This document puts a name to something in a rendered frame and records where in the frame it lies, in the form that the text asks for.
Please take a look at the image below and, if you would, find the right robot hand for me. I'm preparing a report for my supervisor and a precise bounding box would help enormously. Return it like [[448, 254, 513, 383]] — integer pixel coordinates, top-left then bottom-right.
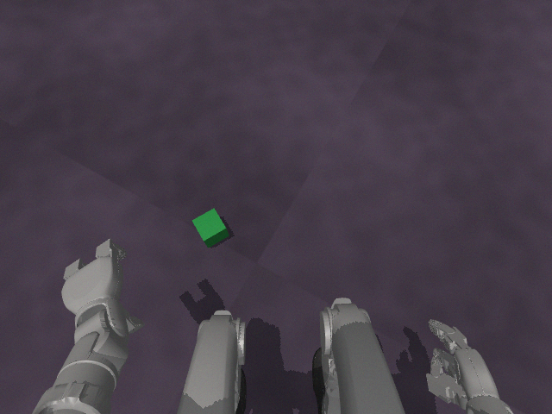
[[426, 319, 500, 410]]

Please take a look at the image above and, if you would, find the left robot arm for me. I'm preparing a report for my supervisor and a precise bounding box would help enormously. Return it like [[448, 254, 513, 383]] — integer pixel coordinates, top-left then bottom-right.
[[32, 298, 129, 414]]

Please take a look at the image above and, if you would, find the right robot arm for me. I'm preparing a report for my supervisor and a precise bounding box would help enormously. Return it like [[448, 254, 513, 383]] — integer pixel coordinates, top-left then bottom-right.
[[466, 396, 513, 414]]

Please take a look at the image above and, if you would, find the cube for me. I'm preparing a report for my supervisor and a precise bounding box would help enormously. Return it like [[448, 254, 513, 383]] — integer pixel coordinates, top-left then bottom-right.
[[192, 209, 229, 248]]

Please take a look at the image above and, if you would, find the left robot hand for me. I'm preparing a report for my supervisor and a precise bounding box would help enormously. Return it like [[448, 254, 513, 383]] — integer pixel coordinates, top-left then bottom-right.
[[61, 239, 146, 334]]

